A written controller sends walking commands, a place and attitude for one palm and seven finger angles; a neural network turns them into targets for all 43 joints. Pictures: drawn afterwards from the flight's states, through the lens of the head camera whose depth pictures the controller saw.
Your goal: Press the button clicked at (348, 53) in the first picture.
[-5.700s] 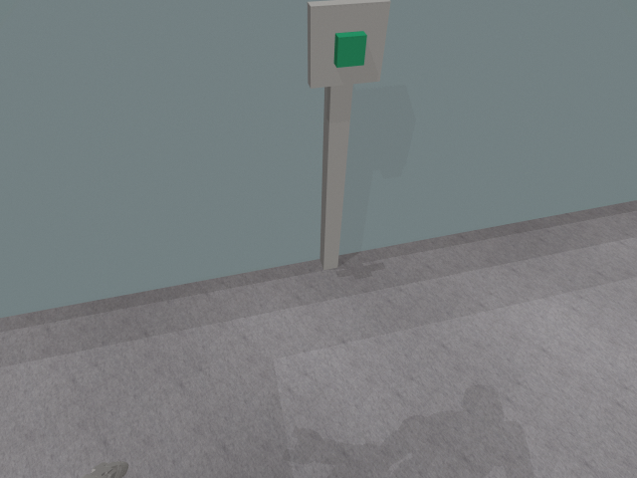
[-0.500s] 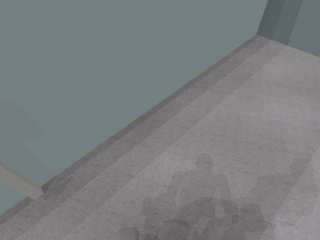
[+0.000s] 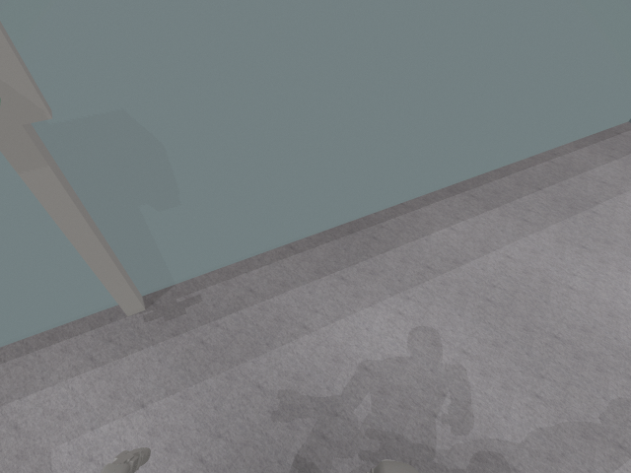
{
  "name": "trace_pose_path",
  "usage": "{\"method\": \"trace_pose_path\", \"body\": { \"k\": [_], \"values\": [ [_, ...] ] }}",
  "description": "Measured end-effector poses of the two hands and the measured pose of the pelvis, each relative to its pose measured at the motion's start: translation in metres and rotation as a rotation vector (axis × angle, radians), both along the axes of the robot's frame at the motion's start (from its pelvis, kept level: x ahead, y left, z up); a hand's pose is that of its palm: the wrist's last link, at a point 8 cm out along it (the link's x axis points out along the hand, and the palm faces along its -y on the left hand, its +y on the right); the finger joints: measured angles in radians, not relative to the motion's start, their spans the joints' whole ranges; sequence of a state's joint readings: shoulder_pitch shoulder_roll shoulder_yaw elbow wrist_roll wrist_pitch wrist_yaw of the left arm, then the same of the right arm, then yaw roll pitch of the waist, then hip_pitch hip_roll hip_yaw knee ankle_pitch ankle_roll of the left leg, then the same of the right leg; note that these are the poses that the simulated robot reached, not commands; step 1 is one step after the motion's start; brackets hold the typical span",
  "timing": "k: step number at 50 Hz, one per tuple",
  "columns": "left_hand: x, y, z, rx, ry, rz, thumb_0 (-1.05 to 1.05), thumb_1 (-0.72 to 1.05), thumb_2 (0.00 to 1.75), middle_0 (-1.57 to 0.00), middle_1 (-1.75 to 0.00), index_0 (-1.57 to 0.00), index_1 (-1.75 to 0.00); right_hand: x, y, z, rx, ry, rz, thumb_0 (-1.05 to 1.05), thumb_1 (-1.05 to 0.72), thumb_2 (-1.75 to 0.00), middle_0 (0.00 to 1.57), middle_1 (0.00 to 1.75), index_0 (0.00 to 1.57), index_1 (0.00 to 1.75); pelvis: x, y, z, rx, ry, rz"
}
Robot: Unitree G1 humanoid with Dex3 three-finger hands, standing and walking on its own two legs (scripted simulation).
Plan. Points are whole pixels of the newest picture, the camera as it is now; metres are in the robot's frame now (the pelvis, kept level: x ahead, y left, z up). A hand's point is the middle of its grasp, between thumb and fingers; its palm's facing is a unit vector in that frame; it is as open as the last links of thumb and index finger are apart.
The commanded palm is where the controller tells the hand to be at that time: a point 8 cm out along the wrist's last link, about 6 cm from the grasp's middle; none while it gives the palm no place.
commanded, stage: turn to face it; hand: left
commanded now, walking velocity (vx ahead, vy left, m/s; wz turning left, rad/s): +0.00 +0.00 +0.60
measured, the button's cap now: out of the picture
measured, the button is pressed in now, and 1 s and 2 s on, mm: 0 0 0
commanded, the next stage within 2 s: take the last steps up to it in 0.68 s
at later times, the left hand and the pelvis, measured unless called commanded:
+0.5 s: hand out of the picture -0.03 +0.18 -0.16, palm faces +0.30 -0.92 -0.25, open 7.4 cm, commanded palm none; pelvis -0.03 -0.03 +0.00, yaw +18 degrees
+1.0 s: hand out of the picture -0.09 +0.19 -0.16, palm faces +0.43 -0.88 -0.22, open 7.4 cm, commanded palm none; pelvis -0.06 -0.01 +0.00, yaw +25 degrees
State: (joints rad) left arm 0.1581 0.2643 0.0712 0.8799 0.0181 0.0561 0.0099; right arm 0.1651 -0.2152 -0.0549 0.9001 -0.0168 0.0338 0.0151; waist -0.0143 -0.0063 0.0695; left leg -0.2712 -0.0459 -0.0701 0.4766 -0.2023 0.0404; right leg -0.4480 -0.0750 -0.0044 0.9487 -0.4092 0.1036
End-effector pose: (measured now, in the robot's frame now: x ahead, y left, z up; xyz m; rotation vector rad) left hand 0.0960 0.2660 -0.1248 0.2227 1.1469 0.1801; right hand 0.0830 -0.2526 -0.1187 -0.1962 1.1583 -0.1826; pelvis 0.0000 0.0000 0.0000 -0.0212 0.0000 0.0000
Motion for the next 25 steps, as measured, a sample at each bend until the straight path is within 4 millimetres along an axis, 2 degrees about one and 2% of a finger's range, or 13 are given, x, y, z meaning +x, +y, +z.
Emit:
{"method": "trace_pose_path", "body": {
  "k": [5, 9, 13, 18, 22, 25],
  "values": [
    [0.011, -0.022, 0.01, 0.009, -0.079, 0.01, 0.01, 0.91, 0.9, -0.2, -0.3, -0.19, -0.3, -0.02, -0.014, -0.017, 0.03, 0.062, 0.007, 0.0, -0.91, -0.9, 0.2, 0.3, 0.21, 0.3, -0.006, -0.017, -0.004, 0.01, 0.005, 0.061],
    [0.002, -0.041, 0.014, 0.033, -0.128, 0.031, 0.0, 0.91, 0.9, -0.2, -0.3, -0.2, -0.3, -0.028, -0.032, -0.035, 0.05, 0.098, 0.022, 0.0, -0.91, -0.9, 0.2, 0.3, 0.21, 0.3, -0.011, -0.033, -0.012, 0.018, 0.001, 0.116],
    [-0.029, -0.052, 0.021, 0.032, -0.108, 0.09, 0.0, 0.9, 0.9, -0.2, -0.3, -0.2, -0.3, -0.027, -0.043, -0.033, 0.05, 0.127, 0.067, 0.0, -0.91, -0.9, 0.2, 0.3, 0.2, 0.3, -0.015, -0.04, -0.005, 0.038, -0.022, 0.173],
    [-0.072, -0.056, 0.017, 0.019, -0.05, 0.171, 0.01, 0.9, 0.9, -0.2, -0.3, -0.2, -0.3, -0.017, -0.045, -0.027, 0.041, 0.14, 0.133, 0.0, -0.91, -0.9, 0.2, 0.3, 0.2, 0.3, -0.02, -0.042, -0.001, 0.055, -0.033, 0.24],
    [-0.112, -0.052, 0.007, -0.003, 0.007, 0.244, 0.01, 0.9, 0.9, -0.2, -0.3, -0.2, -0.3, 0.0, -0.034, -0.022, 0.018, 0.143, 0.204, 0.0, -0.91, -0.9, 0.2, 0.3, 0.2, 0.3, -0.026, -0.036, -0.001, 0.056, -0.028, 0.285],
    [-0.147, -0.043, -0.004, -0.022, 0.055, 0.307, 0.01, 0.9, 0.9, -0.2, -0.3, -0.2, -0.3, 0.018, -0.015, -0.017, -0.005, 0.117, 0.268, 0.0, -0.91, -0.9, 0.2, 0.3, 0.2, 0.3, -0.032, -0.027, -0.004, 0.048, -0.022, 0.316]
  ]
}}
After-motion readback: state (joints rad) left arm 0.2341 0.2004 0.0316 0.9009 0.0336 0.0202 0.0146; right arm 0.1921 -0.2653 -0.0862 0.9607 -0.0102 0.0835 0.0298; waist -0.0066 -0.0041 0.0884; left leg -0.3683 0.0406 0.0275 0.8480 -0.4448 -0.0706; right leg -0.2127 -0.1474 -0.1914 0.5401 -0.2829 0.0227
